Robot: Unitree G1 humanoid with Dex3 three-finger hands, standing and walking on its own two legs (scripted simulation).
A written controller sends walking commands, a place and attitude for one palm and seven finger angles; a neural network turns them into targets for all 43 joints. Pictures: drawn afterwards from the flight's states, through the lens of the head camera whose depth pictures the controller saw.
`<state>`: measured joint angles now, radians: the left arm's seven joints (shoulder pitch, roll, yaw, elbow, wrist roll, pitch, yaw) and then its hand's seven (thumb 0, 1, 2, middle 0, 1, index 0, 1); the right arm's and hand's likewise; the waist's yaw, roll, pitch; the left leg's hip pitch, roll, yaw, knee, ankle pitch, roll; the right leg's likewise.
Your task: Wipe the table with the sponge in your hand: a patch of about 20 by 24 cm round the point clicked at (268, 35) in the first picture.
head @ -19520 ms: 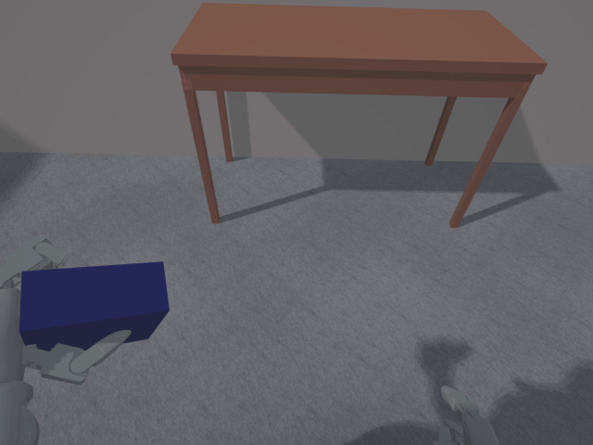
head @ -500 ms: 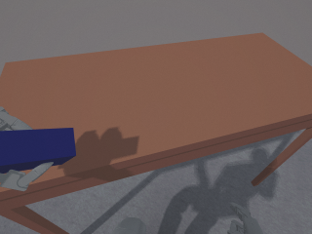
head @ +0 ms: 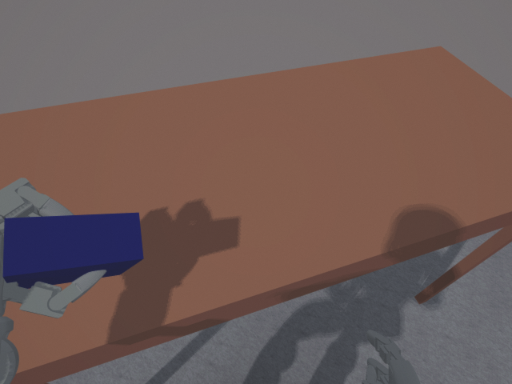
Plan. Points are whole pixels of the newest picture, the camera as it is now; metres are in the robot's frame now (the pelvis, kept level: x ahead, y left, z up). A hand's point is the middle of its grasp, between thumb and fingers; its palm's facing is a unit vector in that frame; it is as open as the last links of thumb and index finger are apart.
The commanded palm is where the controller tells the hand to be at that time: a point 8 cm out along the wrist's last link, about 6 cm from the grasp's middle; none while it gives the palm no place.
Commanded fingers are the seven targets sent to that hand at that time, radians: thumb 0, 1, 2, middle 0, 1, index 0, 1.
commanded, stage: come to a stop and stand still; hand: left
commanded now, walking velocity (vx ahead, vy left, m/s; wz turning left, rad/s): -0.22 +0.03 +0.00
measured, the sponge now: (92, 250) +0.23 +0.21 +0.15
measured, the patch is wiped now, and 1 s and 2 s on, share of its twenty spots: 0.00 0.00 0.00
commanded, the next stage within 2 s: look again from close up in 1.66 s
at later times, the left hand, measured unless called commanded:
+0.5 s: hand (38, 242) +0.22 +0.26 +0.17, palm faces +0.37 -0.86 -0.34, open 9.1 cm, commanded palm +0.16 +0.30 +0.18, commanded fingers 0.00 0.10 1.30 -1.20 -1.60 -1.20 -1.60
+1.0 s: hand out of the picture +0.21 +0.32 +0.17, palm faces +0.41 -0.85 -0.34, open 9.1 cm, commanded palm +0.14 +0.34 +0.18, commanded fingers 0.00 0.10 1.30 -1.20 -1.60 -1.20 -1.60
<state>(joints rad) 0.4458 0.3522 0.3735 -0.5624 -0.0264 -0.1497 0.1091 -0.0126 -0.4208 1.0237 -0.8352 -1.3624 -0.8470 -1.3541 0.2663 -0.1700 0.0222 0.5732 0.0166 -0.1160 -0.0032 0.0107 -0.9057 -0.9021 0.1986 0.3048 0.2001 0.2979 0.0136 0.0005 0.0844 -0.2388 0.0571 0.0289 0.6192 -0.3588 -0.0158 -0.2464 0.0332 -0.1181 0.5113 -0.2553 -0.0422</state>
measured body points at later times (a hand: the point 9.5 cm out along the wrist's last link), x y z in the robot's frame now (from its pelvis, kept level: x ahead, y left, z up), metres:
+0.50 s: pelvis +0.00 +0.02 +0.01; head +0.01 +0.04 +0.46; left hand +0.20 +0.30 +0.19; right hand +0.16 -0.22 -0.06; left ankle +0.02 +0.14 -0.73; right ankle +0.01 -0.08 -0.73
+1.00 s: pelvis -0.02 +0.06 +0.00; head +0.02 +0.10 +0.45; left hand +0.19 +0.37 +0.19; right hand +0.15 -0.17 -0.07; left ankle +0.02 +0.14 -0.73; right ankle +0.01 -0.08 -0.73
